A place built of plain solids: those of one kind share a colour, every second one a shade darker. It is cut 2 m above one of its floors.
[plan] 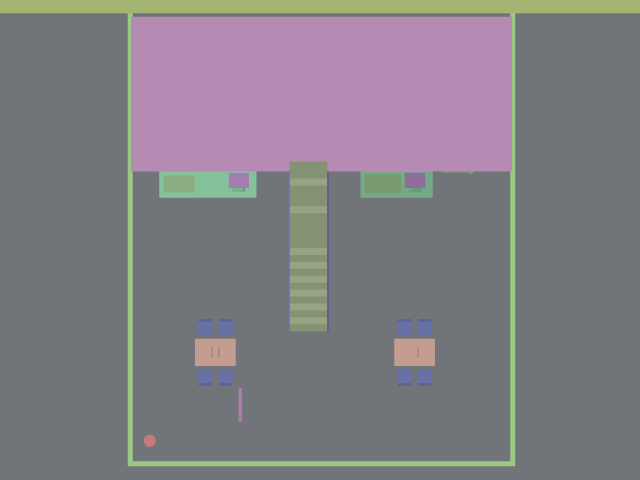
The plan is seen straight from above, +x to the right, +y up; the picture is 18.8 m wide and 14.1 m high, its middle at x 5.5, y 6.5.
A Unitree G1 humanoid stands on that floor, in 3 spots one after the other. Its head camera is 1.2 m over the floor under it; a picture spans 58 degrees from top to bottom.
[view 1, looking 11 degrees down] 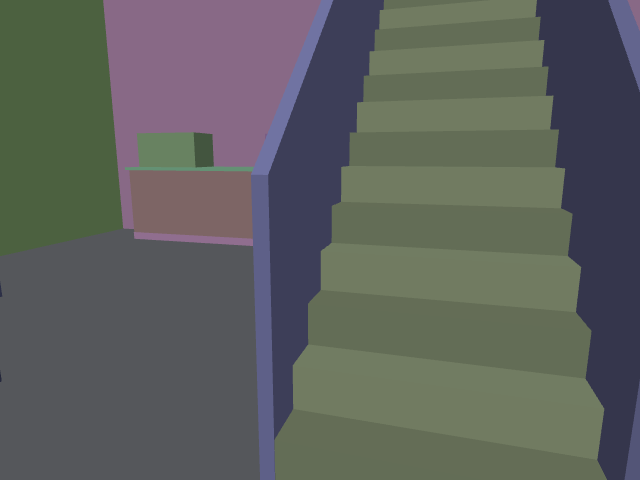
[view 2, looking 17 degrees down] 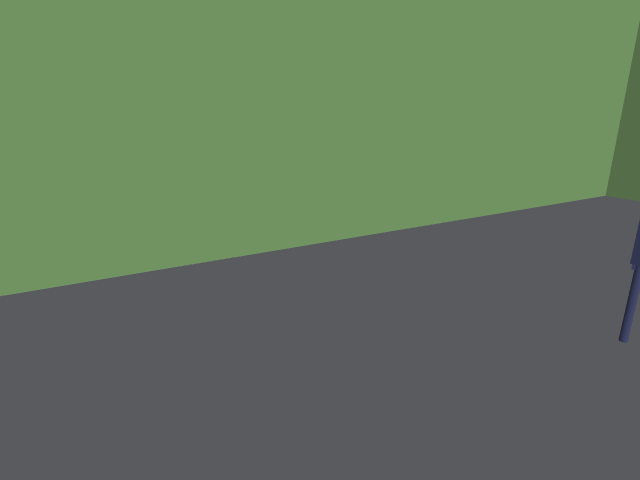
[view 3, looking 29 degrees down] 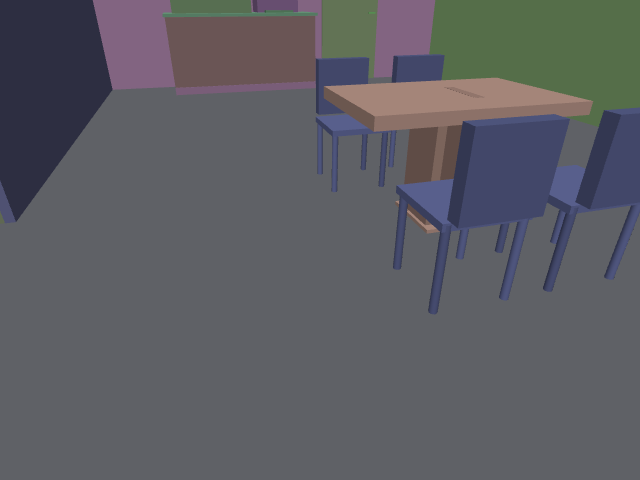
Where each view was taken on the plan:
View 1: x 5.16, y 2.52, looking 106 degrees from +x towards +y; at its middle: stair_guard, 2.01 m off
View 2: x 7.75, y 6.50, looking -29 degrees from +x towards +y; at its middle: wall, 4.00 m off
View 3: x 6.91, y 1.00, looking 74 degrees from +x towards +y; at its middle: ground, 2.48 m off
